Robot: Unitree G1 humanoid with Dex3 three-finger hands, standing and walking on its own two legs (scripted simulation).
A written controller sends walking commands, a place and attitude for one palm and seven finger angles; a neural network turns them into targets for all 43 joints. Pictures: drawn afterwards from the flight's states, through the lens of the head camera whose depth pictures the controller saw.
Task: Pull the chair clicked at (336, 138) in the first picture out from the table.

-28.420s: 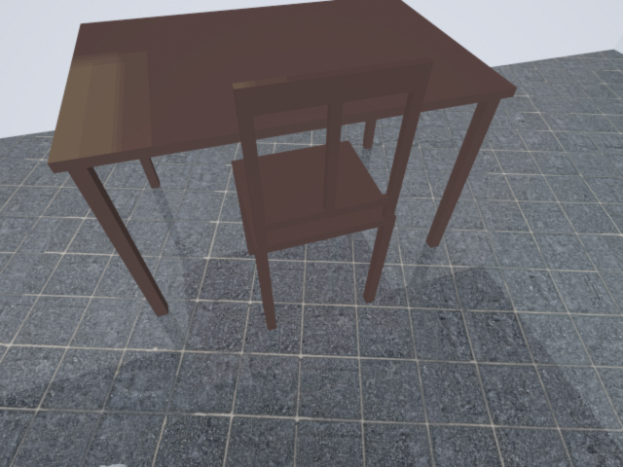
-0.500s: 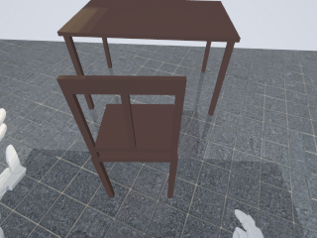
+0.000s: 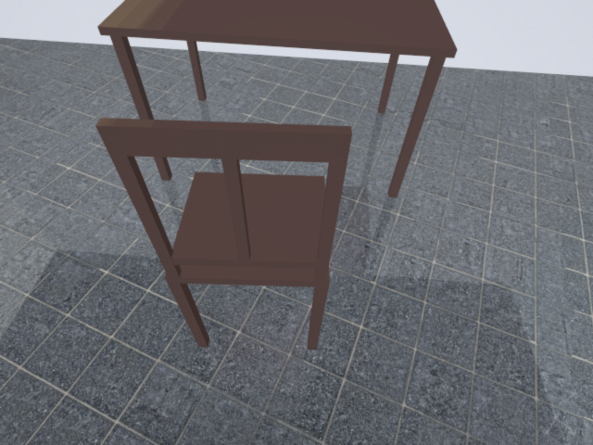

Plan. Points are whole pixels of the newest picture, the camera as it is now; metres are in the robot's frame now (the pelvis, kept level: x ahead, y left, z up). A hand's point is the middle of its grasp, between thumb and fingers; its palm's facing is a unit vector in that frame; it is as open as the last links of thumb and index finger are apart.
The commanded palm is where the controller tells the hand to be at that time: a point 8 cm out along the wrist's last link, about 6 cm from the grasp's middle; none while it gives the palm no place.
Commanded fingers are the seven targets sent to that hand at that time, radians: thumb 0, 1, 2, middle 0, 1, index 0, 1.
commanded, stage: let the arm hang, fingers relaxed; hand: left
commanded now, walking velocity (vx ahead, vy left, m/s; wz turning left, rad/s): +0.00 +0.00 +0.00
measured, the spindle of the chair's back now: (238, 214) +0.53 +0.14 -0.07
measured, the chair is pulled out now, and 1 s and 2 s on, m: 0.62 0.62 0.62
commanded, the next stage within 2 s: look to check the result in 0.60 s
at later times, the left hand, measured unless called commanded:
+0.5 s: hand out of the picture -0.02 +0.15 -0.18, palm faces +0.02 -0.99 -0.16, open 7.3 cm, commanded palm none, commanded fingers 0.00 0.90 0.90 -0.20 -0.30 -0.20 -0.30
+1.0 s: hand out of the picture +0.00 +0.16 -0.17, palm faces +0.02 -0.98 -0.18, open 7.4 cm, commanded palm none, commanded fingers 0.00 0.90 0.90 -0.20 -0.30 -0.20 -0.30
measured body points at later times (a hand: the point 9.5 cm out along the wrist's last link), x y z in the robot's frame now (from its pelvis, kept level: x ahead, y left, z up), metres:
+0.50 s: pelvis +0.00 +0.00 +0.00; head +0.01 -0.01 +0.45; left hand -0.01 +0.20 -0.16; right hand -0.03 -0.20 -0.16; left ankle -0.01 +0.13 -0.74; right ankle +0.03 -0.12 -0.74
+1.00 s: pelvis +0.00 -0.01 +0.00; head +0.02 -0.01 +0.45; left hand +0.00 +0.21 -0.16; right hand -0.03 -0.20 -0.16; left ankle -0.01 +0.13 -0.74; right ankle +0.03 -0.12 -0.74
